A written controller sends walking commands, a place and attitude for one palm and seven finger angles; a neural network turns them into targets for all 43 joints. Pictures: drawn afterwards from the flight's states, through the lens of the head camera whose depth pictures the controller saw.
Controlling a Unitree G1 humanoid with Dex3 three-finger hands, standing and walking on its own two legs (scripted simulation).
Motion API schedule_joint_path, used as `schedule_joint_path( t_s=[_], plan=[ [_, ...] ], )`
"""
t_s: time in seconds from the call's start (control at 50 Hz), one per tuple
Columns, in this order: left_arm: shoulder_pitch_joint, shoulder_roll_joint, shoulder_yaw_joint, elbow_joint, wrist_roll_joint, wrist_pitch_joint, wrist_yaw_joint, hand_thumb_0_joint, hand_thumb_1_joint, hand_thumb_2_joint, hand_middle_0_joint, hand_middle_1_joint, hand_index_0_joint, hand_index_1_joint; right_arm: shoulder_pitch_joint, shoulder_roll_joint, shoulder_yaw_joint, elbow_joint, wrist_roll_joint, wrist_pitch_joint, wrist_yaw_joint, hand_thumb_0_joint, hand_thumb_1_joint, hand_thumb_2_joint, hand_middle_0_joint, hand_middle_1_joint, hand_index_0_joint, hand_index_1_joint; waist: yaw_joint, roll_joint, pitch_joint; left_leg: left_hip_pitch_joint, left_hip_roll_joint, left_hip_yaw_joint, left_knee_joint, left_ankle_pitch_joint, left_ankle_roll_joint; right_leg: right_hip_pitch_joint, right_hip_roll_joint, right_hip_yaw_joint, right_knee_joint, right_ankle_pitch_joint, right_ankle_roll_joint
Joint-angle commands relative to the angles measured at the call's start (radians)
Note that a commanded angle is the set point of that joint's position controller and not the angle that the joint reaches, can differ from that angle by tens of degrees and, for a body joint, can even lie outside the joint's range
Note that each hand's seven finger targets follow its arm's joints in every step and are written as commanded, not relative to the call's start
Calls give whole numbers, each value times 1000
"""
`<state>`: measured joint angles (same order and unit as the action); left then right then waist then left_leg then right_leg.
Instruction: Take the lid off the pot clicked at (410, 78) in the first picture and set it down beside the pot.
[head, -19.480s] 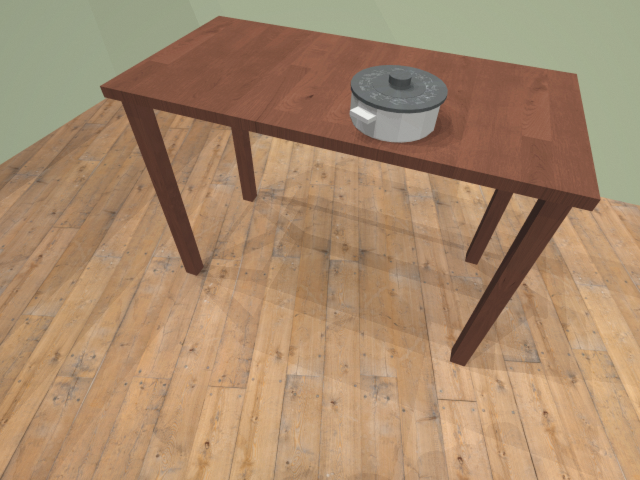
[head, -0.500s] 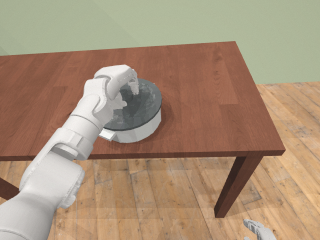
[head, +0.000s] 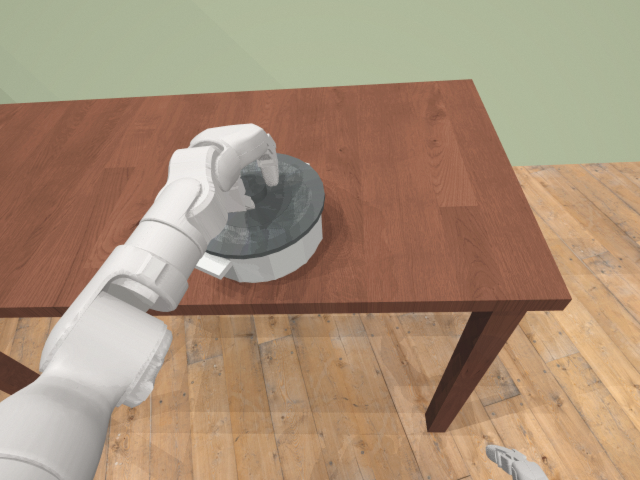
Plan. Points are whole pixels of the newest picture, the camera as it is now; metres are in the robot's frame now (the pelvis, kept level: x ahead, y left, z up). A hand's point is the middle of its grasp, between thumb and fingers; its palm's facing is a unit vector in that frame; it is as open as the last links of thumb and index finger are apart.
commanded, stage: close the fingers and squeeze the knob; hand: left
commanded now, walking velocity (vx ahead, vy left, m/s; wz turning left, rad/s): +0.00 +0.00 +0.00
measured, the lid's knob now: (249, 189) +0.48 +0.11 +0.11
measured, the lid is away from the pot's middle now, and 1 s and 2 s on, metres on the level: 0.00 0.01 0.01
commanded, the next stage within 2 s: lift the lid straight up in 0.24 s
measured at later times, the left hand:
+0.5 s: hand (237, 186) +0.45 +0.11 +0.14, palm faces -0.35 -0.08 -0.93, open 7.6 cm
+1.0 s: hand (238, 157) +0.46 +0.10 +0.18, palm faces -0.32 -0.08 -0.94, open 7.6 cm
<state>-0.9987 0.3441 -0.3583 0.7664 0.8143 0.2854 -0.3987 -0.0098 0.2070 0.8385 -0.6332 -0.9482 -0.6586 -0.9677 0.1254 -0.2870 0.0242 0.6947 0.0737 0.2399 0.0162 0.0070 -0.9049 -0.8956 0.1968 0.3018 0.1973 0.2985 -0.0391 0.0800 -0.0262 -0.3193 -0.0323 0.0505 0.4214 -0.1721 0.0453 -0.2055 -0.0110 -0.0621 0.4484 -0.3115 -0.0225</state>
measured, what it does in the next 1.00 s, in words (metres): stands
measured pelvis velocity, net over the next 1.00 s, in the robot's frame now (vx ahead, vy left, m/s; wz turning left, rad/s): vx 0.00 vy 0.00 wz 0.00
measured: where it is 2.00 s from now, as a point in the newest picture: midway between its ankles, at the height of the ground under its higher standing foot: outside the picture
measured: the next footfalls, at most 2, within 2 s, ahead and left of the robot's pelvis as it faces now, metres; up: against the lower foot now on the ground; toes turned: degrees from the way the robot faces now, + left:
none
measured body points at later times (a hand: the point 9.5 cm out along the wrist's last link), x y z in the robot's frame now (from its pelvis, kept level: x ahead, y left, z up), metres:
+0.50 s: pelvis +0.00 +0.01 +0.00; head +0.02 -0.03 +0.45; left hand +0.46 +0.11 +0.19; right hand +0.12 -0.25 -0.13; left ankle +0.03 +0.10 -0.74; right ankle -0.05 -0.10 -0.74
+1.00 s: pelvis +0.00 +0.00 +0.00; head +0.03 -0.03 +0.45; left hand +0.47 +0.11 +0.23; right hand +0.14 -0.25 -0.13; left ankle +0.03 +0.10 -0.74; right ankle -0.05 -0.10 -0.74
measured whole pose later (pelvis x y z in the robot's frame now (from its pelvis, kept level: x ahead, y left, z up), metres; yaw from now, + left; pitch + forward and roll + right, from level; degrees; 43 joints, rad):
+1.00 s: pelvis +0.00 +0.00 +0.00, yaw +0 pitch +4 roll +1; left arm -1.10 0.36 -0.34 0.77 0.82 0.32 -0.45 0.00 0.19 0.85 -0.64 -0.96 -0.69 -0.95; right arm 0.13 -0.29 0.02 0.70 0.07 0.20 0.02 0.01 -0.90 -0.90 0.20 0.30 0.20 0.30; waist -0.04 0.09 -0.02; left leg -0.31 -0.04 0.05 0.40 -0.16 0.05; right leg -0.19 -0.02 -0.06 0.43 -0.30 -0.02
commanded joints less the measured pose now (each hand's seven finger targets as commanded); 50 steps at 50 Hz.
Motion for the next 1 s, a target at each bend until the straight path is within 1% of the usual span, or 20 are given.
schedule_joint_path(
  t_s=[0.0, 0.08, 0.1, 0.14, 0.18, 0.26, 0.32, 0.36, 0.46, 0.48, 0.54, 0.6, 0.66, 0.72, 0.78, 0.8, 0.84, 0.86, 0.92, 0.98],
  plan=[
    [-494, 182, 95, -169, 6, -10, 40, 0, 486, 956, -757, -1010, -784, -1026, -89, -112, -38, -136, -3, -39, -8, 0, -900, -900, 200, 300, 200, 300, -5, -161, -396, 293, -45, -45, 27, 298, 43, 7, 37, 33, -42, 495, -17],
    [-485, 220, 119, -151, 13, -8, 47, 0, 522, 975, -778, -1021, -805, -1033, -91, -115, -34, -130, 0, -40, -7, 0, -900, -900, 200, 300, 200, 300, 4, -152, -377, 290, -43, -47, 20, 276, 40, -2, 43, 34, -40, 463, -18],
    [-475, 192, 100, -138, 10, -10, 45, 0, 532, 980, -783, -1025, -810, -1035, -87, -113, -37, -135, -1, -39, -7, 0, -900, -900, 200, 300, 200, 300, -2, -147, -367, 278, -44, -45, 18, 267, 41, -6, 41, 30, -47, 454, -19],
    [-486, 237, 129, -147, 18, -13, 49, 0, 551, 990, -792, -1032, -821, -1038, -86, -117, -35, -131, 1, -39, -8, 0, -900, -900, 200, 300, 200, 300, 5, -146, -373, 276, -43, -44, 18, 259, 41, 2, 41, 35, -43, 456, -17],
    [-473, 222, 115, -99, 19, -10, 51, 0, 570, 999, -802, -1039, -832, -1041, -86, -115, -30, -127, 2, -40, -10, 0, -900, -900, 200, 300, 200, 300, 2, -146, -349, 260, -45, -44, 15, 234, 39, -13, 43, 33, -45, 426, -17],
    [-466, 275, 156, -68, 28, -14, 56, 0, 596, 1014, -816, -1052, -850, -1044, -80, -119, -30, -126, 4, -38, -14, 0, -900, -900, 200, 300, 200, 300, 7, -154, -345, 240, -41, -40, 14, 219, 40, -3, 41, 36, -45, 419, -16],
    [-493, 212, 104, -114, 32, -18, 53, 0, 602, 1022, -821, -1059, -859, -1043, -84, -114, -37, -136, 3, -39, -11, 0, -900, -900, 200, 300, 200, 300, -3, -125, -376, 281, -39, -44, 22, 246, 40, -19, 43, 35, -43, 422, -20],
    [-555, 213, 99, -180, 31, -13, 54, 0, 604, 1025, -823, -1063, -863, -1042, -84, -116, -39, -133, 2, -37, -7, 0, -900, -900, 200, 300, 200, 300, -5, -89, -407, 315, -36, -56, 20, 270, 37, -22, 45, 32, -42, 425, -22],
    [-628, 261, 130, -140, 36, -1, 61, 0, 607, 1028, -826, -1067, -867, -1041, -72, -118, -39, -118, 2, -45, -15, 0, -900, -900, 200, 300, 200, 300, -11, -119, -400, 308, -37, -62, 12, 227, 40, -30, 50, 33, -49, 394, -23],
    [-647, 240, 109, -139, 35, 1, 58, 0, 607, 1029, -826, -1067, -867, -1041, -74, -116, -38, -116, 2, -48, -17, 0, -900, -900, 200, 300, 200, 300, -15, -108, -403, 311, -41, -62, 11, 226, 40, -35, 49, 32, -49, 394, -23],
    [-652, 271, 137, -172, 34, -9, 55, 0, 608, 1029, -826, -1068, -868, -1041, -69, -118, -42, -121, -3, -60, -17, 0, -900, -900, 200, 300, 200, 300, -7, -95, -456, 351, -38, -71, 21, 285, 40, -16, 47, 36, -40, 439, -25],
    [-675, 182, 76, -214, 23, -7, 43, 0, 608, 1030, -827, -1068, -869, -1041, -64, -112, -52, -124, -4, -66, -10, 0, -900, -900, 200, 300, 200, 300, -20, -100, -471, 387, -33, -79, 25, 341, 38, -33, 49, 28, -43, 453, -25],
    [-630, 221, 114, -154, 22, 11, 43, 0, 608, 1030, -827, -1069, -869, -1041, -61, -120, -46, -113, -5, -68, -3, 0, -900, -900, 200, 300, 200, 300, -7, -122, -431, 366, -35, -80, 19, 326, 36, -36, 53, 25, -43, 446, -25],
    [-654, 242, 132, -149, 21, 17, 35, 0, 608, 1030, -827, -1069, -869, -1041, -62, -122, -44, -111, -6, -67, -4, 0, -900, -900, 200, 300, 200, 300, -5, -150, -429, 341, -38, -73, 11, 307, 37, -10, 47, 26, -44, 459, -23],
    [-696, 246, 125, -192, 31, 22, 29, 0, 608, 1030, -827, -1069, -869, -1041, -76, -120, -42, -115, -6, -72, -3, 0, -900, -900, 200, 300, 200, 300, -1, -133, -449, 362, -41, -74, 15, 343, 38, 0, 46, 31, -39, 498, -23],
    [-700, 192, 85, -219, 22, 19, 23, 0, 608, 1030, -827, -1069, -869, -1041, -78, -115, -45, -124, -8, -74, -1, 0, -900, -900, 200, 300, 200, 300, -8, -108, -457, 376, -41, -77, 20, 369, 38, -9, 44, 27, -42, 498, -25],
    [-690, 194, 88, -189, 27, 33, 17, 0, 608, 1030, -827, -1069, -869, -1041, -73, -116, -45, -115, -8, -75, 1, 0, -900, -900, 200, 300, 200, 300, -9, -124, -436, 377, -42, -78, 22, 365, 38, -19, 49, 29, -47, 498, -23],
    [-677, 251, 134, -163, 32, 37, 18, 0, 608, 1030, -827, -1069, -869, -1041, -70, -121, -43, -110, -8, -74, 1, 0, -900, -900, 200, 300, 200, 300, 0, -143, -438, 360, -41, -77, 17, 338, 37, -3, 49, 29, -45, 485, -22],
    [-701, 290, 160, -185, 33, 33, 8, 0, 608, 1030, -827, -1069, -869, -1041, -78, -118, -38, -124, -10, -79, -3, 0, -900, -900, 200, 300, 200, 300, 8, -163, -470, 341, -51, -66, 20, 353, 44, 52, 40, 42, -40, 561, -19],
    [-723, 229, 105, -235, 37, 42, -4, 0, 608, 1030, -827, -1069, -869, -1041, -98, -112, -41, -130, -8, -82, 4, 0, -900, -900, 200, 300, 200, 300, 4, -117, -481, 384, -48, -73, 27, 398, 40, 26, 41, 38, -37, 560, -20]
  ],
)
